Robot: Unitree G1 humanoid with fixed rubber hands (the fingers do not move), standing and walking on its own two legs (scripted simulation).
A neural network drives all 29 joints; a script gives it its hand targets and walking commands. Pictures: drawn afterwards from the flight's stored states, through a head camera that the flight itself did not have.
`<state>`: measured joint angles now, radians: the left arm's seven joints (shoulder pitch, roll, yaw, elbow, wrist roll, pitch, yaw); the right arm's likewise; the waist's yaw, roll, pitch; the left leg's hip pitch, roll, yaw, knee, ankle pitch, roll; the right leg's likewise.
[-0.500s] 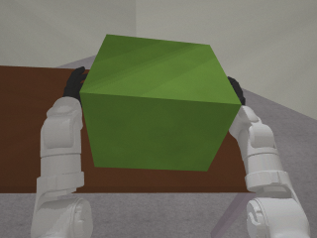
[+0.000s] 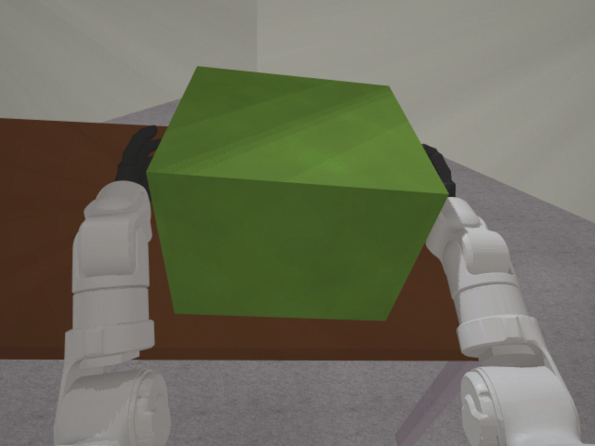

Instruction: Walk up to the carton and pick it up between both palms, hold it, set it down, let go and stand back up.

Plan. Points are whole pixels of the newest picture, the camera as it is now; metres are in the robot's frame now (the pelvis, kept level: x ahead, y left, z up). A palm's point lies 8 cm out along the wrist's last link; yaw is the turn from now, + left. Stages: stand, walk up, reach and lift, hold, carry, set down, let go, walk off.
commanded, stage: hold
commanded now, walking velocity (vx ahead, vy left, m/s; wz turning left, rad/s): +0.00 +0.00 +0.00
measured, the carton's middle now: (289, 191) +0.42 +0.00 +0.16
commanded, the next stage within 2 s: set down in 1.76 s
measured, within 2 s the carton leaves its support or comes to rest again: neither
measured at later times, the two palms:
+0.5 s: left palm (132, 192) +0.36 +0.19 +0.20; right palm (439, 198) +0.36 -0.19 +0.20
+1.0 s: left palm (133, 182) +0.36 +0.19 +0.21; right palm (441, 192) +0.37 -0.19 +0.21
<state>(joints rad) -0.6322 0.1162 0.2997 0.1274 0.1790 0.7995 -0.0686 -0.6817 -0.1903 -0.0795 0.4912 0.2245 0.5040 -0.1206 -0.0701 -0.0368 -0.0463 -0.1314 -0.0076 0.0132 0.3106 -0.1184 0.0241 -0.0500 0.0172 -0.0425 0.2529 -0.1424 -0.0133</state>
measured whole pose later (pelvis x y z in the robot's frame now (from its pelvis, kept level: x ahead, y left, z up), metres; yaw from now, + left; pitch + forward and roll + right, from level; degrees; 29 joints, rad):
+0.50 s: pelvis +0.00 +0.00 +0.00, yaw +0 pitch -3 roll -1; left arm -0.59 0.11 0.29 0.05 0.17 0.82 -0.05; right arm -0.67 -0.20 -0.07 0.45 0.25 0.51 -0.12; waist -0.07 -0.05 -0.05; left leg -0.14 0.00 0.01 0.32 -0.12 0.02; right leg -0.05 0.03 -0.04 0.25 -0.14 -0.02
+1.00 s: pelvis +0.00 -0.01 +0.00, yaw +0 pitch -3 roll -1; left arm -0.63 0.13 0.29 0.12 0.15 0.77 -0.06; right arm -0.67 -0.19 -0.08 0.45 0.23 0.50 -0.14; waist -0.07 -0.05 -0.08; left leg -0.14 0.00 0.01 0.32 -0.13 0.01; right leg -0.06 0.03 -0.05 0.26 -0.15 -0.02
